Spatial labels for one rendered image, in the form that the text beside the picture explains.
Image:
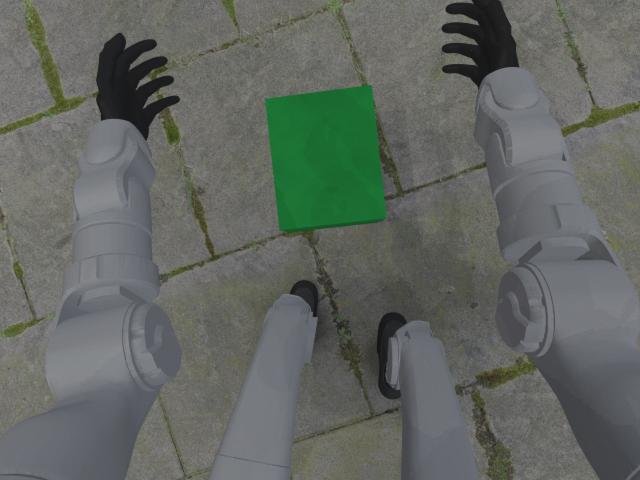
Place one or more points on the carton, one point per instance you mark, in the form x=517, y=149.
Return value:
x=325, y=158

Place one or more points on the robot left forearm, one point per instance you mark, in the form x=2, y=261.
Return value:
x=112, y=226

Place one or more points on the robot right forearm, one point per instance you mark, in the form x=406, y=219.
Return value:
x=541, y=213

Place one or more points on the right robot thigh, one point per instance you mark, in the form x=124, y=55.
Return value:
x=435, y=442

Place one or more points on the robot right shin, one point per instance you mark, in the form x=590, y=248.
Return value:
x=421, y=326

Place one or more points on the robot left hand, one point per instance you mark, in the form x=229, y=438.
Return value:
x=118, y=97

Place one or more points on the robot right hand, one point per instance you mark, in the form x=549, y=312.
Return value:
x=496, y=47

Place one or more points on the right robot upper arm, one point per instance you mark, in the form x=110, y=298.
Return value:
x=578, y=321

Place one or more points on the left robot upper arm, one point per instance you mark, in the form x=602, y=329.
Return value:
x=105, y=369

